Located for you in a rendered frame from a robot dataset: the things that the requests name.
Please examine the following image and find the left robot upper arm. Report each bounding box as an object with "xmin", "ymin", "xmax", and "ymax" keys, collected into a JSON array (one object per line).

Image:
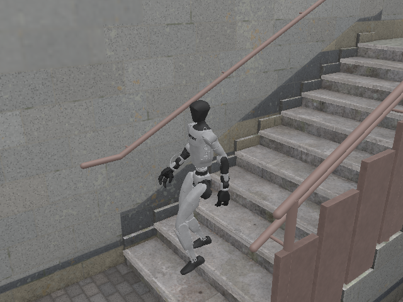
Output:
[{"xmin": 202, "ymin": 131, "xmax": 228, "ymax": 164}]

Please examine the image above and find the robot right forearm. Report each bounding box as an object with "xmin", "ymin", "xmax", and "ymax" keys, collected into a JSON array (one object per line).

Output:
[{"xmin": 169, "ymin": 148, "xmax": 190, "ymax": 171}]

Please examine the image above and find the robot left forearm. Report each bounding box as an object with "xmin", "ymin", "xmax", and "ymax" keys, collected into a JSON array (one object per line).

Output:
[{"xmin": 220, "ymin": 157, "xmax": 230, "ymax": 191}]

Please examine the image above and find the robot right shin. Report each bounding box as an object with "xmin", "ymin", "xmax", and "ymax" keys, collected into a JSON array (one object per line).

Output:
[{"xmin": 187, "ymin": 217, "xmax": 207, "ymax": 241}]

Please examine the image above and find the right robot upper arm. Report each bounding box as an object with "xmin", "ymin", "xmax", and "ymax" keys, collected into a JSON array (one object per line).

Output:
[{"xmin": 185, "ymin": 123, "xmax": 197, "ymax": 153}]

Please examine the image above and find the right robot hand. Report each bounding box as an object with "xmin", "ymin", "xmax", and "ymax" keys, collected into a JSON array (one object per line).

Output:
[{"xmin": 158, "ymin": 167, "xmax": 174, "ymax": 188}]

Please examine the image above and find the left robot hand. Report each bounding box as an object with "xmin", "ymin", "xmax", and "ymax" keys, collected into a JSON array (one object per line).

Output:
[{"xmin": 215, "ymin": 190, "xmax": 230, "ymax": 207}]

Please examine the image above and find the right robot thigh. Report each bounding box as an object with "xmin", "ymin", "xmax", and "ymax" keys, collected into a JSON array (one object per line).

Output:
[{"xmin": 179, "ymin": 172, "xmax": 195, "ymax": 221}]

